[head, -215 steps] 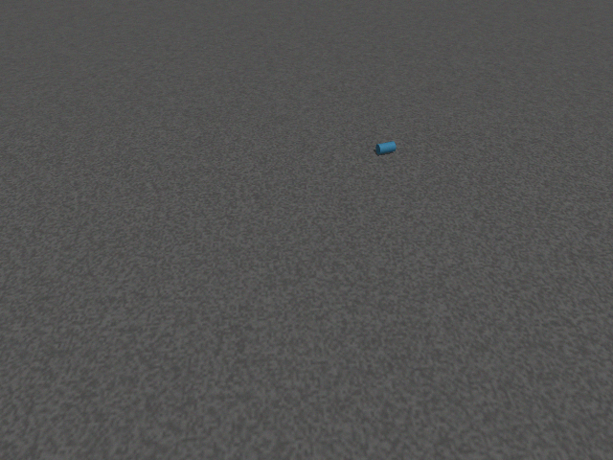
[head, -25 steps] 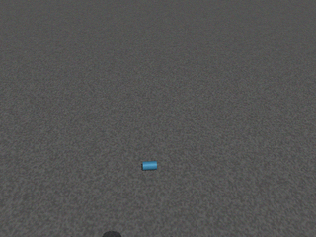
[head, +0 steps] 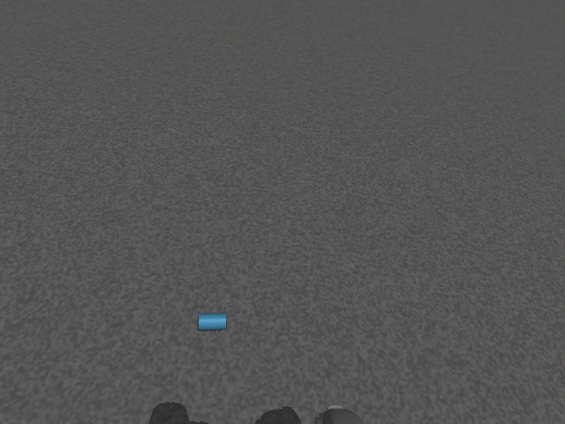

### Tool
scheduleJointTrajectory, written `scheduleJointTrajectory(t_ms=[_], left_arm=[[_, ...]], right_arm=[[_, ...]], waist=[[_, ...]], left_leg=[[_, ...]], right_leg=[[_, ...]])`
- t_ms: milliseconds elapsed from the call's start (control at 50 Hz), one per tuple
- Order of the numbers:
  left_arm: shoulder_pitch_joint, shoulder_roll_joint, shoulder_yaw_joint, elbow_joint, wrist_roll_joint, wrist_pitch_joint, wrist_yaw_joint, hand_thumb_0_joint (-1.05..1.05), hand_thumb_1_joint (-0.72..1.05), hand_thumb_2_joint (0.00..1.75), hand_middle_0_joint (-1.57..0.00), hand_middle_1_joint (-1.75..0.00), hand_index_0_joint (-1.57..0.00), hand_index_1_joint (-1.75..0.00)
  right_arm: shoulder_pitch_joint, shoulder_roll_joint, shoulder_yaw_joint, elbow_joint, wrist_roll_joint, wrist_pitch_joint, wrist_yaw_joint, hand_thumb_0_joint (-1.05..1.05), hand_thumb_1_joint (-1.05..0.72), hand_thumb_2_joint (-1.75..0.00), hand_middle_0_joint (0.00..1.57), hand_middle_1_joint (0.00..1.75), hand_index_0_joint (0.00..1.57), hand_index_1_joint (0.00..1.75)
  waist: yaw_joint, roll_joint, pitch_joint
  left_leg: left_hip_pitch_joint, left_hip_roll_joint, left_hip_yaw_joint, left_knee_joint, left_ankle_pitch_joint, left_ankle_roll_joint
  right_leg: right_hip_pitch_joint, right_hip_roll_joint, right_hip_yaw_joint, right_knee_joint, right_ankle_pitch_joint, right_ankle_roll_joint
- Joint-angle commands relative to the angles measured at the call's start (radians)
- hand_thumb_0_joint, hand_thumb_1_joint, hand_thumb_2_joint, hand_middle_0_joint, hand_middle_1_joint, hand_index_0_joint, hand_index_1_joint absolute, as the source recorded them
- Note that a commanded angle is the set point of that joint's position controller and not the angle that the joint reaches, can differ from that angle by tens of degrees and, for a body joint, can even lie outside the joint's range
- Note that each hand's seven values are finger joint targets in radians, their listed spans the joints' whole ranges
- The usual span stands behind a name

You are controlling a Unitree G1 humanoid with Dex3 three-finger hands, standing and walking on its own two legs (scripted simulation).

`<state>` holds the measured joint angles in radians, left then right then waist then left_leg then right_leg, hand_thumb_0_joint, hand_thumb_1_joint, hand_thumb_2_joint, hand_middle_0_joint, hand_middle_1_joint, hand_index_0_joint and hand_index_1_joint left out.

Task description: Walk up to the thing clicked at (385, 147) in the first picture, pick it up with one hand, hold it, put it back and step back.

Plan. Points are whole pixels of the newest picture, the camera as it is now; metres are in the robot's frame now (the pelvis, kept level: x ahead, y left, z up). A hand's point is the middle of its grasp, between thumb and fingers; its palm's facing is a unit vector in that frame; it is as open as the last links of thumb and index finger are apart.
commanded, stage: walk up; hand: left
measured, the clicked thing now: (213, 321) +0.58 +0.19 -0.72
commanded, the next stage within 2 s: none
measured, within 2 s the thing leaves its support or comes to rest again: neither
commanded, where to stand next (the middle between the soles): +0.22 -0.11 m, yaw +4 degrees
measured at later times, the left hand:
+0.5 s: hand out of the picture +0.13 +0.12 -0.16, palm faces +0.04 -0.93 -0.36, open 7.4 cm
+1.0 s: hand (198, 378) +0.22 +0.13 -0.12, palm faces +0.08 -0.90 -0.43, open 7.4 cm
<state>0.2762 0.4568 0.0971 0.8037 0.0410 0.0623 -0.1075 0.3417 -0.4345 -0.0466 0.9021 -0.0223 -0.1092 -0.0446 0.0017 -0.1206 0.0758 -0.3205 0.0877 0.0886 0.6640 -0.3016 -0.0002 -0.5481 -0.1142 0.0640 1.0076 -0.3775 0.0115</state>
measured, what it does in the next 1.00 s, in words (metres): steps to the right: right foot, then left foot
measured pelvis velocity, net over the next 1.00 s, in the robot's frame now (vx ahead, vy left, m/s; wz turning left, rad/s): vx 0.13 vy -0.16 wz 0.09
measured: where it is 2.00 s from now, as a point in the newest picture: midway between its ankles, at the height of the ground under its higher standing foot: outside the picture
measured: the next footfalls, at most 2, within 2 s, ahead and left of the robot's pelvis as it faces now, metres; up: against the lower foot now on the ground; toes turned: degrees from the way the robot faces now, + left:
right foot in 0.12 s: +0.17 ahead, -0.27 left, +0.00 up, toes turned +0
left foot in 0.50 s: +0.23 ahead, -0.03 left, +0.00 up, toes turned +5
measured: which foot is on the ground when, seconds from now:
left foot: down 0.00-0.14, up 0.16-0.48, down 0.50-1.00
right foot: up 0.00-0.10, down 0.12-1.00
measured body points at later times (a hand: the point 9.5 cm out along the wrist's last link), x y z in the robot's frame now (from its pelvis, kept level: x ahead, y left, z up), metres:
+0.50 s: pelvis +0.13 -0.15 +0.00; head +0.16 -0.14 +0.44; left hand +0.13 +0.17 -0.13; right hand +0.23 -0.46 -0.11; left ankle +0.20 -0.04 -0.72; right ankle +0.11 -0.24 -0.72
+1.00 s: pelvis +0.13 -0.16 +0.01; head +0.16 -0.16 +0.46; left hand +0.22 +0.18 -0.10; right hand +0.28 -0.46 -0.11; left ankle +0.19 -0.04 -0.72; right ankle +0.13 -0.27 -0.72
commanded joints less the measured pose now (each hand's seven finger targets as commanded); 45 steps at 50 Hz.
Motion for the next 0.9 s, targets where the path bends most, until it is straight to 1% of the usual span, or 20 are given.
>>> scheduleJointTrajectory(t_ms=[0, 60, 100, 120, 140, 200, 300, 360, 400, 460, 480, 500, 520, 560, 600, 620, 640, 660, 760, 880], left_arm=[[-0.027, 0.181, 0.067, -0.087, -0.002, -0.018, -0.011, 0.00, 0.90, 0.90, -0.20, -0.30, -0.20, -0.30], [0.078, 0.185, 0.078, -0.031, -0.005, -0.024, -0.006, 0.00, 0.90, 0.90, -0.20, -0.30, -0.20, -0.30], [0.217, 0.228, 0.104, 0.030, 0.010, -0.039, 0.011, 0.00, 0.90, 0.90, -0.20, -0.30, -0.20, -0.30], [0.286, 0.332, 0.126, 0.032, 0.025, -0.052, 0.025, 0.00, 0.90, 0.90, -0.20, -0.30, -0.20, -0.30], [0.185, 0.370, 0.109, -0.017, 0.008, -0.062, 0.035, 0.00, 0.90, 0.90, -0.20, -0.30, -0.20, -0.30], [0.037, 0.298, 0.085, -0.048, -0.011, -0.072, 0.053, 0.00, 0.90, 0.90, -0.20, -0.30, -0.20, -0.30], [0.053, 0.241, 0.045, -0.015, -0.024, -0.108, 0.080, 0.00, 0.90, 0.90, -0.20, -0.30, -0.20, -0.30], [0.027, 0.209, 0.012, -0.006, -0.037, -0.125, 0.103, 0.00, 0.90, 0.90, -0.20, -0.30, -0.20, -0.30], [-0.011, 0.210, 0.000, 0.000, -0.046, -0.124, 0.111, 0.00, 0.90, 0.90, -0.20, -0.30, -0.20, -0.30], [-0.015, 0.167, -0.029, 0.008, -0.063, -0.122, 0.122, 0.00, 0.90, 0.90, -0.20, -0.30, -0.20, -0.30], [-0.008, 0.137, -0.035, 0.002, -0.074, -0.122, 0.123, 0.00, 0.90, 0.90, -0.20, -0.30, -0.20, -0.30], [0.051, 0.131, -0.031, 0.033, -0.087, -0.106, 0.129, 0.00, 0.90, 0.90, -0.20, -0.30, -0.20, -0.30], [0.016, 0.146, -0.028, 0.059, -0.075, -0.097, 0.136, 0.00, 0.90, 0.90, -0.20, -0.30, -0.20, -0.30], [-0.004, 0.138, -0.030, 0.078, -0.062, -0.093, 0.133, 0.00, 0.90, 0.90, -0.20, -0.30, -0.20, -0.30], [0.046, 0.159, -0.029, 0.129, -0.053, -0.114, 0.138, 0.00, 0.90, 0.90, -0.20, -0.30, -0.20, -0.30], [0.011, 0.208, -0.020, 0.121, -0.038, -0.131, 0.144, 0.00, 0.90, 0.90, -0.20, -0.30, -0.20, -0.30], [-0.061, 0.269, -0.005, 0.121, -0.035, -0.134, 0.146, 0.00, 0.90, 0.90, -0.20, -0.30, -0.20, -0.30], [-0.122, 0.278, -0.004, 0.112, -0.036, -0.136, 0.144, 0.00, 0.90, 0.90, -0.20, -0.30, -0.20, -0.30], [-0.136, 0.198, -0.026, 0.155, -0.050, -0.136, 0.147, 0.00, 0.90, 0.90, -0.20, -0.30, -0.20, -0.30], [-0.224, 0.187, -0.032, 0.170, -0.041, -0.117, 0.145, 0.00, 0.90, 0.90, -0.20, -0.30, -0.20, -0.30]], right_arm=[[-0.007, -0.384, -0.115, -0.050, -0.007, -0.020, -0.014, 0.00, -0.90, -0.90, 0.20, 0.30, 0.20, 0.30], [-0.117, -0.384, -0.113, -0.055, -0.007, -0.001, -0.012, 0.00, -0.90, -0.90, 0.20, 0.30, 0.20, 0.30], [-0.059, -0.278, -0.078, -0.034, -0.019, 0.021, -0.015, 0.00, -0.90, -0.90, 0.20, 0.30, 0.20, 0.30], [-0.068, -0.171, -0.044, -0.057, -0.005, 0.024, -0.015, 0.00, -0.90, -0.90, 0.20, 0.30, 0.20, 0.30], [-0.134, -0.220, -0.056, -0.090, 0.017, 0.025, -0.031, 0.00, -0.90, -0.90, 0.20, 0.30, 0.20, 0.30], [-0.017, -0.280, -0.060, 0.007, 0.030, 0.011, -0.018, 0.00, -0.90, -0.90, 0.20, 0.30, 0.20, 0.30], [-0.025, -0.204, -0.044, -0.010, 0.006, 0.019, 0.027, 0.00, -0.90, -0.90, 0.20, 0.30, 0.20, 0.30], [-0.050, -0.162, -0.030, -0.022, 0.017, 0.033, 0.032, 0.00, -0.90, -0.90, 0.20, 0.30, 0.20, 0.30], [-0.051, -0.143, -0.027, -0.022, 0.021, 0.041, 0.032, 0.00, -0.90, -0.90, 0.20, 0.30, 0.20, 0.30], [-0.059, -0.187, -0.044, -0.023, 0.016, 0.041, 0.023, 0.00, -0.90, -0.90, 0.20, 0.30, 0.20, 0.30], [-0.056, -0.233, -0.054, -0.041, 0.014, 0.041, 0.018, 0.00, -0.90, -0.90, 0.20, 0.30, 0.20, 0.30], [-0.096, -0.251, -0.046, -0.063, 0.031, 0.041, 0.018, 0.00, -0.90, -0.90, 0.20, 0.30, 0.20, 0.30], [-0.121, -0.230, -0.043, -0.053, 0.041, 0.049, 0.019, 0.00, -0.90, -0.90, 0.20, 0.30, 0.20, 0.30], [-0.188, -0.211, -0.032, -0.049, 0.030, 0.063, 0.017, 0.00, -0.90, -0.90, 0.20, 0.30, 0.20, 0.30], [-0.282, -0.182, -0.022, -0.044, 0.036, 0.080, 0.025, 0.00, -0.90, -0.90, 0.20, 0.30, 0.20, 0.30], [-0.290, -0.143, -0.009, -0.048, 0.038, 0.088, 0.031, 0.00, -0.90, -0.90, 0.20, 0.30, 0.20, 0.30], [-0.287, -0.136, -0.010, -0.032, 0.039, 0.097, 0.031, 0.00, -0.90, -0.90, 0.20, 0.30, 0.20, 0.30], [-0.284, -0.160, -0.021, -0.014, 0.032, 0.102, 0.029, 0.00, -0.90, -0.90, 0.20, 0.30, 0.20, 0.30], [-0.322, -0.165, -0.027, 0.031, 0.035, 0.090, 0.050, 0.00, -0.90, -0.90, 0.20, 0.30, 0.20, 0.30], [-0.371, -0.141, -0.015, 0.071, 0.026, 0.120, 0.054, 0.00, -0.90, -0.90, 0.20, 0.30, 0.20, 0.30]], waist=[[-0.005, 0.323, -0.005], [0.080, 0.302, -0.057], [0.140, 0.036, -0.098], [0.192, -0.281, -0.060], [0.155, -0.253, 0.001], [0.046, -0.062, 0.040], [0.037, -0.001, 0.052], [0.019, 0.035, -0.035], [0.005, 0.027, -0.085], [-0.022, 0.131, -0.136], [-0.024, 0.217, -0.189], [0.002, 0.216, -0.243], [0.005, 0.198, -0.232], [0.018, 0.202, -0.188], [0.063, 0.195, -0.142], [0.051, 0.124, -0.122], [0.027, 0.053, -0.072], [0.005, 0.051, -0.053], [0.020, 0.058, -0.145], [0.013, 0.054, -0.143]], left_leg=[[-0.062, 0.194, -0.209, -0.312, -0.288, 0.197], [-0.189, 0.175, -0.134, -0.195, -0.320, 0.154], [-0.309, 0.064, -0.016, 0.181, -0.366, 0.108], [-0.524, -0.059, 0.045, 0.539, -0.345, 0.054], [-0.589, -0.089, -0.104, 0.628, -0.330, 0.040], [-0.470, 0.017, -0.135, 0.570, -0.139, 0.035], [-0.302, 0.007, -0.098, 0.311, -0.097, 0.039], [-0.145, -0.017, -0.091, 0.158, -0.009, 0.042], [-0.027, -0.053, -0.060, 0.077, 0.075, 0.052], [0.198, -0.032, -0.126, -0.078, 0.462, 0.114], [0.271, 0.108, -0.314, -0.097, 0.643, 0.190], [0.230, 0.249, -0.484, -0.098, 0.705, 0.334], [0.183, 0.262, -0.488, -0.106, 0.658, 0.354], [0.087, 0.205, -0.403, -0.136, 0.449, 0.275], [-0.015, 0.082, -0.261, -0.024, 0.397, 0.143], [-0.068, 0.001, -0.181, 0.077, 0.381, 0.067], [-0.107, -0.049, -0.137, 0.078, 0.140, 0.033], [-0.033, -0.036, -0.130, 0.102, -0.034, 0.032], [0.107, 0.004, -0.172, 0.002, 0.523, 0.091], [0.121, -0.016, -0.154, -0.087, 0.323, 0.061]], right_leg=[[0.018, -0.014, -0.050, -0.136, 0.011, -0.004], [0.276, 0.021, -0.138, -0.271, 0.065, -0.027], [0.477, 0.100, -0.162, -0.368, -0.060, -0.028], [0.495, -0.095, 0.248, -0.624, -0.396, -0.091], [0.380, -0.240, 0.591, -0.829, -0.456, -0.194], [0.307, -0.187, 0.382, -0.697, -0.320, -0.226], [0.242, -0.215, 0.233, -0.654, 0.108, -0.264], [0.290, -0.196, 0.096, -0.548, 0.614, -0.209], [0.287, -0.183, 0.029, -0.457, 0.768, -0.178], [0.201, -0.083, -0.066, -0.285, 0.667, -0.061], [0.137, 0.006, -0.106, -0.154, 0.488, 0.000], [0.180, 0.061, -0.082, -0.083, 0.157, 0.035], [0.203, 0.066, -0.058, -0.114, -0.174, 0.021], [0.230, 0.061, -0.048, -0.205, -0.205, -0.026], [0.323, 0.024, 0.019, -0.490, 0.114, -0.044], [0.324, -0.099, 0.181, -0.591, 0.202, -0.085], [0.275, -0.218, 0.280, -0.613, 0.288, -0.150], [0.209, -0.249, 0.267, -0.577, 0.376, -0.211], [0.327, -0.052, -0.005, -0.458, 0.605, -0.017], [0.336, -0.089, 0.022, -0.561, 0.328, -0.057]])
